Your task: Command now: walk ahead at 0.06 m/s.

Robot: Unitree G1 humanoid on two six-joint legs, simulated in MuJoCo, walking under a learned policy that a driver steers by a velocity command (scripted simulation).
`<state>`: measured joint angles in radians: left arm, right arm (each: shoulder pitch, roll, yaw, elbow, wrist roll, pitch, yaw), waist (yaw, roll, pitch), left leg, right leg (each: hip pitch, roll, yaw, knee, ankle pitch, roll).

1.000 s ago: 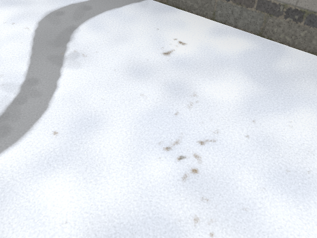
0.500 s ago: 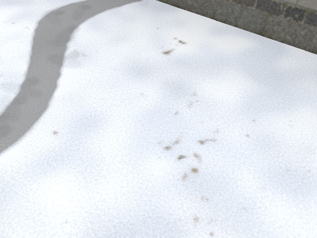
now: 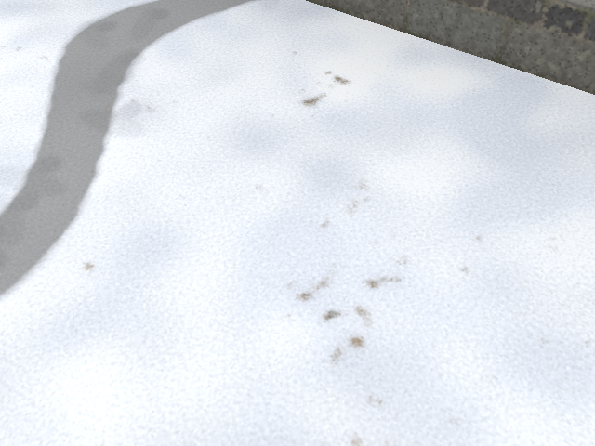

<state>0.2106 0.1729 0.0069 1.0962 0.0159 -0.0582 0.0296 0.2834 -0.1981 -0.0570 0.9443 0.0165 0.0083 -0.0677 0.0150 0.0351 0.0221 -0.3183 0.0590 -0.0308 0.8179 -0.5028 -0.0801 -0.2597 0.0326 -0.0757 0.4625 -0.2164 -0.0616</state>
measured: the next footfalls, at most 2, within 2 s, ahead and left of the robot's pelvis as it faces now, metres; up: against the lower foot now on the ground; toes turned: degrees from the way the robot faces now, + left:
left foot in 0.08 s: +0.05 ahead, +0.15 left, +0.00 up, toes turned +1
left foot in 1.36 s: +0.12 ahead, +0.17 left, +0.00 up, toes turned +3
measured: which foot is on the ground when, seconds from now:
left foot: up 0.00-0.06, down 0.08-1.00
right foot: down 0.00-1.00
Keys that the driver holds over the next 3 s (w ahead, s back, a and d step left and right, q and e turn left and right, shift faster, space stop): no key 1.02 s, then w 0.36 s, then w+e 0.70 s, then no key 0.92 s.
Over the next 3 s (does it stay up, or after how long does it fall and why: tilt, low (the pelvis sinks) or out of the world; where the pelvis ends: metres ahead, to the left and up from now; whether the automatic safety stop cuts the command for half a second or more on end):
stays up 0.64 -0.06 -0.01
